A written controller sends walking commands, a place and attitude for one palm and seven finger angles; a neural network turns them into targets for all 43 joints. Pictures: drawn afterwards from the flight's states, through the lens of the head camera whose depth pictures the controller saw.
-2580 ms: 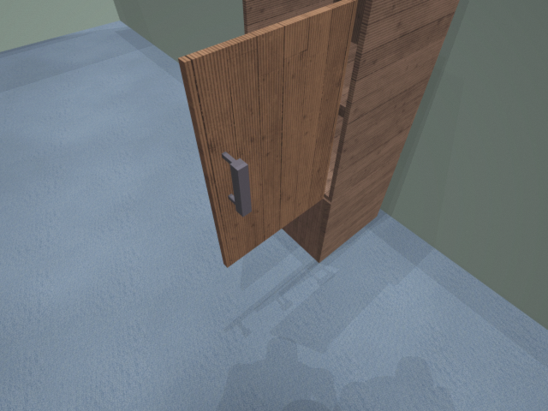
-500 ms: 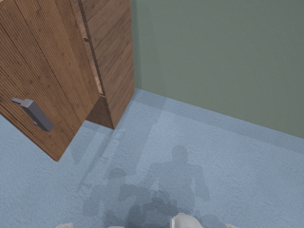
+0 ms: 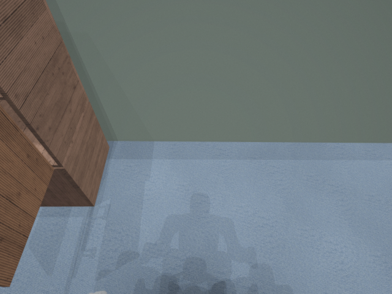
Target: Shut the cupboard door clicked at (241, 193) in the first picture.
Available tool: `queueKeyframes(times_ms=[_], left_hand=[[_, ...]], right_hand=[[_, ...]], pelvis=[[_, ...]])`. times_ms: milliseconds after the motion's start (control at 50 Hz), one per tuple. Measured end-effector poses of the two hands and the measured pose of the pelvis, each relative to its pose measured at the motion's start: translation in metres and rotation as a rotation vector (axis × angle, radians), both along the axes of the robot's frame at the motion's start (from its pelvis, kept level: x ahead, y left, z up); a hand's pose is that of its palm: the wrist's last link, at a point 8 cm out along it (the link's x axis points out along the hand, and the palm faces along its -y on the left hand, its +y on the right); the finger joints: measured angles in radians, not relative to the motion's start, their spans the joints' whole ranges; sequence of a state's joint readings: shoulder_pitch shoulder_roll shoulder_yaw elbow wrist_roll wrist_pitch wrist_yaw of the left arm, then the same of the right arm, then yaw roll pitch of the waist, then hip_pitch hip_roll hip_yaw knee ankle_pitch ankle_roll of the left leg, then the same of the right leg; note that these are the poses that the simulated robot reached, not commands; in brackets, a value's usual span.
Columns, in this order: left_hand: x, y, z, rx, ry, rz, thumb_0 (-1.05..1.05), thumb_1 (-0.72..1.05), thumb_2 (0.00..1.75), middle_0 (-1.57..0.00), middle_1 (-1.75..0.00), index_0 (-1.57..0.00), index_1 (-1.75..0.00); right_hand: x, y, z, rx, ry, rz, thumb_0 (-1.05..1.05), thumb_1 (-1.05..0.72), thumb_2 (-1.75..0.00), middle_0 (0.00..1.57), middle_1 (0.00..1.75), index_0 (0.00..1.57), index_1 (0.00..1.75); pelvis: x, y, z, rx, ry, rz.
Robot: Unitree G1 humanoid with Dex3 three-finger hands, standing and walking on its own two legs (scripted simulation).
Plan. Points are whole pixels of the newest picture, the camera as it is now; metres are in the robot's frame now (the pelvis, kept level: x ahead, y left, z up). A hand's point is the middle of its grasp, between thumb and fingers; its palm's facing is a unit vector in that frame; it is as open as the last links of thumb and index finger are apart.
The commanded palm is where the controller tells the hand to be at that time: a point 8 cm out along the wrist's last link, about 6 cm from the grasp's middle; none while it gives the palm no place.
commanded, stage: walk to a spot facing it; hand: left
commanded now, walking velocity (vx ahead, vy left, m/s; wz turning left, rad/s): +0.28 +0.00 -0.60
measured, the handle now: out of the picture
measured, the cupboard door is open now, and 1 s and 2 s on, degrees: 91 91 91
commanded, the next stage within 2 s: turn to face it in 1.10 s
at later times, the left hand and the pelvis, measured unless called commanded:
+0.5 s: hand (183, 212) +0.34 +0.05 -0.16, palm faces -0.34 -0.91 -0.22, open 7.3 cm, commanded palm none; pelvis +0.15 -0.08 -0.01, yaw -18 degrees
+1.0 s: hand (198, 171) +0.48 +0.02 -0.17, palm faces -0.42 -0.89 -0.18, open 7.3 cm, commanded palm none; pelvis +0.38 -0.15 +0.00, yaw -30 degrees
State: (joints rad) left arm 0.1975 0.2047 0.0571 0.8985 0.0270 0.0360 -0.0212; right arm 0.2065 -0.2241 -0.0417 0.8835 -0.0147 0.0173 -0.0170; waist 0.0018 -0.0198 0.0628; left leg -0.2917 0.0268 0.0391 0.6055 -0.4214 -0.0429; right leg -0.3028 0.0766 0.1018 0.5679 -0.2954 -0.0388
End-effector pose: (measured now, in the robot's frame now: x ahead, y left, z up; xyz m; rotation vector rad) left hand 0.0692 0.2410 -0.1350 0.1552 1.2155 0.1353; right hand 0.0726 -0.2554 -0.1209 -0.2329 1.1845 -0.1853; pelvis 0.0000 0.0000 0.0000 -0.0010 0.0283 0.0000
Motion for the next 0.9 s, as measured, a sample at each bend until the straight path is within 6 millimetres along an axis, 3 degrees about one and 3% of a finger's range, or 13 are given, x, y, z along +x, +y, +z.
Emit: queueKeyframes(times_ms=[80, 200, 260, 340, 420, 480, 580, 640, 820, 860, 900], left_hand=[[0.022, 0.003, -0.004, -0.026, 0.030, -0.054, 0.00, 0.91, 0.90, -0.20, -0.30, -0.20, -0.29], [0.088, -0.010, 0.006, -0.033, 0.009, -0.151, 0.00, 0.91, 0.90, -0.20, -0.30, -0.20, -0.29], [0.132, -0.030, 0.006, -0.032, -0.005, -0.223, 0.01, 0.91, 0.90, -0.20, -0.30, -0.20, -0.29], [0.201, -0.072, 0.003, -0.026, -0.040, -0.338, 0.01, 0.91, 0.90, -0.20, -0.30, -0.20, -0.29], [0.261, -0.115, -0.005, -0.013, -0.149, -0.399, 0.00, 0.91, 0.90, -0.20, -0.30, -0.20, -0.29], [0.275, -0.133, -0.001, -0.001, -0.149, -0.400, 0.00, 0.91, 0.90, -0.20, -0.30, -0.20, -0.29], [0.274, -0.151, 0.007, 0.010, -0.035, -0.414, 0.00, 0.92, 0.90, -0.20, -0.30, -0.20, -0.29], [0.283, -0.149, 0.011, 0.023, 0.003, -0.393, -0.01, 0.94, 0.90, -0.20, -0.30, -0.21, -0.29], [0.314, -0.142, -0.004, 0.026, 0.142, -0.324, 0.00, 0.92, 0.90, -0.20, -0.30, -0.20, -0.29], [0.326, -0.140, -0.014, 0.027, 0.186, -0.326, 0.00, 0.92, 0.90, -0.20, -0.30, -0.20, -0.29], [0.346, -0.143, -0.018, 0.033, 0.217, -0.353, 0.00, 0.92, 0.90, -0.20, -0.30, -0.20, -0.29]], right_hand=[[-0.013, 0.011, 0.004, -0.005, -0.005, -0.043, 0.00, -0.91, -0.90, 0.20, 0.30, 0.20, 0.30], [-0.056, 0.019, 0.007, 0.026, 0.137, -0.160, 0.00, -0.91, -0.90, 0.20, 0.30, 0.20, 0.30], [-0.079, 0.020, 0.003, 0.052, 0.219, -0.238, 0.00, -0.91, -0.90, 0.20, 0.30, 0.20, 0.30], [-0.106, 0.017, -0.006, 0.094, 0.327, -0.351, 0.00, -0.90, -0.90, 0.20, 0.30, 0.20, 0.30], [-0.112, -0.001, -0.024, 0.140, 0.417, -0.431, 0.01, -0.90, -0.90, 0.20, 0.30, 0.20, 0.30], [-0.078, -0.027, -0.027, 0.129, 0.382, -0.453, 0.01, -0.91, -0.90, 0.20, 0.30, 0.20, 0.30], [0.023, -0.075, -0.014, 0.087, 0.161, -0.443, 0.01, -0.91, -0.90, 0.20, 0.30, 0.20, 0.30], [0.083, -0.096, -0.005, 0.074, 0.048, -0.421, 0.01, -0.91, -0.90, 0.20, 0.30, 0.20, 0.30], [0.252, -0.132, 0.003, 0.043, -0.140, -0.334, 0.01, -0.91, -0.90, 0.20, 0.30, 0.20, 0.30], [0.281, -0.137, 0.000, 0.019, -0.185, -0.329, 0.00, -0.91, -0.90, 0.20, 0.30, 0.20, 0.30], [0.295, -0.139, 0.000, 0.010, -0.201, -0.346, 0.00, -0.91, -0.90, 0.20, 0.30, 0.20, 0.30]], pelvis=[[0.016, 0.005, 0.001, -0.014, 0.000, -0.055], [0.049, -0.003, 0.010, -0.016, 0.008, -0.141], [0.068, -0.013, 0.009, -0.015, 0.007, -0.188], [0.096, -0.035, -0.001, -0.009, 0.004, -0.248], [0.124, -0.067, -0.021, 0.006, -0.020, -0.283], [0.141, -0.080, -0.016, 0.001, -0.039, -0.302], [0.177, -0.099, 0.003, 0.006, -0.020, -0.347], [0.203, -0.109, 0.009, 0.006, -0.008, -0.367], [0.302, -0.126, 0.001, -0.004, -0.014, -0.415], [0.326, -0.128, -0.008, -0.012, -0.015, -0.445], [0.343, -0.131, -0.009, -0.001, -0.028, -0.473]])
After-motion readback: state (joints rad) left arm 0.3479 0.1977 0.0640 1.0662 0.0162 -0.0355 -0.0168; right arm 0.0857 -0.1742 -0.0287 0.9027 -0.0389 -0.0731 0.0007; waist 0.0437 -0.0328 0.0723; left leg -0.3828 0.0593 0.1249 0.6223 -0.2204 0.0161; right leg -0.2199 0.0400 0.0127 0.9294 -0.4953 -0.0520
